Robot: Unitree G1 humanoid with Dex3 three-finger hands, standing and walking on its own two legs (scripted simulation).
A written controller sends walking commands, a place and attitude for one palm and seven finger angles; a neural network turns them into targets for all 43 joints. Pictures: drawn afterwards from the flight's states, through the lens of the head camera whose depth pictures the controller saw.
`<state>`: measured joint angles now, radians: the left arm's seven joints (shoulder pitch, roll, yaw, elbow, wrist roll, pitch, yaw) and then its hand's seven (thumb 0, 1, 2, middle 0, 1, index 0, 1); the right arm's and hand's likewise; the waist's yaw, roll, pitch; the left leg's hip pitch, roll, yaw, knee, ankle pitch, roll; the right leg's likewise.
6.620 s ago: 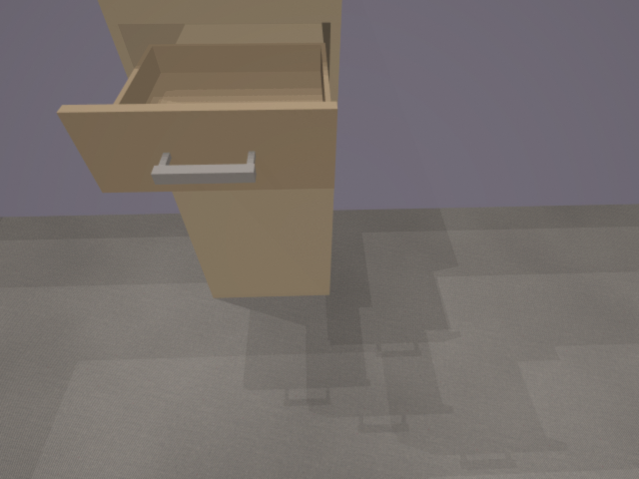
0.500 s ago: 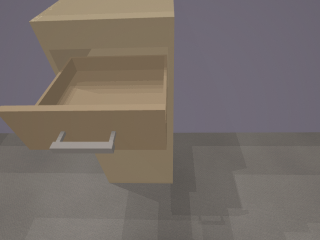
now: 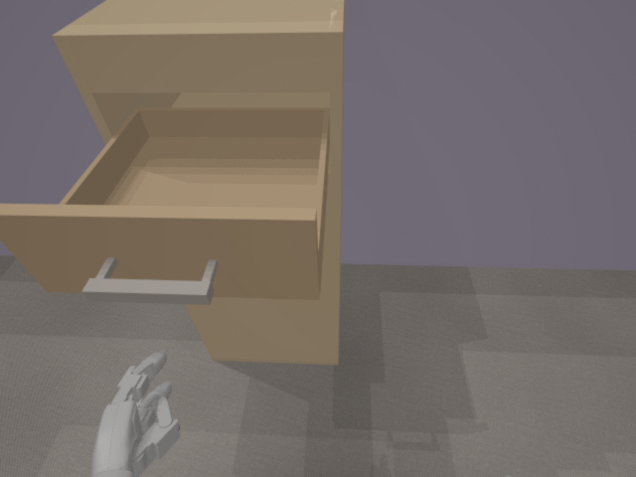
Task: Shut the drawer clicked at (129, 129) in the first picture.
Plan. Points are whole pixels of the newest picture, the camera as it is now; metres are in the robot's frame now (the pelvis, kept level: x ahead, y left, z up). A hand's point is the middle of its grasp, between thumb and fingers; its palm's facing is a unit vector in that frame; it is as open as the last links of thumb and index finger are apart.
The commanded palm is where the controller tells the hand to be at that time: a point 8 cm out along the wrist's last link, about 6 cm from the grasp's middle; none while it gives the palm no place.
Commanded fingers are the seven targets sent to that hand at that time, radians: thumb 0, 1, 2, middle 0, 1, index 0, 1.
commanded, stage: raise the hand and make a fist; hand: left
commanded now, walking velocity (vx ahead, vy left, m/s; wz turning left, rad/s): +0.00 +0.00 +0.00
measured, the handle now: (155, 278) +0.32 +0.21 +0.12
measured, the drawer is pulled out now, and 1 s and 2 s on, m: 0.30 0.30 0.30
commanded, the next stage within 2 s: bring the fist close to the handle in 1.72 s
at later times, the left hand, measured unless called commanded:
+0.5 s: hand (169, 440) +0.15 +0.16 +0.07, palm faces -0.10 -0.99 -0.11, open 4.6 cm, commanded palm +0.10 +0.24 +0.07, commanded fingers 0.00 0.90 0.90 -0.90 -1.06 -0.90 -1.06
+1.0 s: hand (102, 415) +0.15 +0.19 +0.15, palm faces +0.04 -0.98 -0.18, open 3.1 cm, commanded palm +0.09 +0.24 +0.16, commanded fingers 0.00 0.90 0.90 -1.40 -1.60 -1.40 -1.60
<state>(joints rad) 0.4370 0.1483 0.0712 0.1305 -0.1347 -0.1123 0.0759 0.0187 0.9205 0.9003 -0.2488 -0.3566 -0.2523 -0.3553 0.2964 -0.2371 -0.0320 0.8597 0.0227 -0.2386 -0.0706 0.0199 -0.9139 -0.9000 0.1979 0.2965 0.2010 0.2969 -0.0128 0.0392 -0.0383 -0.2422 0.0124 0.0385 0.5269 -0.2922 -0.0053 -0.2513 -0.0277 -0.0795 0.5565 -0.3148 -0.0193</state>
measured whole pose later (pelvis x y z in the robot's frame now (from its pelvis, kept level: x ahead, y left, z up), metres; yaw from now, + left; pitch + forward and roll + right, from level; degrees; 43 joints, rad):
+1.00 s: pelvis -0.01 +0.01 -0.01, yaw +1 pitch -1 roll -1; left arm 0.57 0.28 0.20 -0.53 -0.27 -0.08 -0.23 0.02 0.89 0.90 -1.21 -1.40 -1.22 -1.40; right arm 0.21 -0.22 0.05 0.58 0.07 -0.42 -0.07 0.02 -0.90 -0.90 0.20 0.30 0.20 0.30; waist 0.06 0.05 -0.08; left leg -0.30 0.02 0.02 0.68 -0.36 0.00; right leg -0.27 -0.02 -0.10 0.65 -0.35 -0.01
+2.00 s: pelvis +0.00 +0.00 +0.00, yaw +0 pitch -4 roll +0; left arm 0.44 0.33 0.42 -0.49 -0.41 0.22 -0.35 0.02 0.90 0.90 -1.40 -1.60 -1.41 -1.60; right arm 0.24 -0.29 0.07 0.63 0.10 -0.39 -0.10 0.02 -0.90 -0.90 0.20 0.30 0.20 0.30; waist 0.08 0.07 -0.06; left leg -0.17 0.04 0.03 0.56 -0.33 -0.01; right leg -0.15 0.00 -0.09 0.54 -0.32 -0.02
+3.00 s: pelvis +0.00 -0.01 -0.01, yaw +0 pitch +1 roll +0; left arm 0.27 0.28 0.29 -0.11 -0.30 -0.11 -0.26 0.02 0.90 0.90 -1.40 -1.60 -1.40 -1.60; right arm 0.25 -0.26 0.03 0.67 0.04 -0.32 -0.07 0.02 -0.90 -0.90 0.20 0.30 0.20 0.30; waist 0.02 0.06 -0.04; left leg -0.29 0.04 0.02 0.60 -0.33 -0.02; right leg -0.28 0.00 -0.09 0.60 -0.34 -0.04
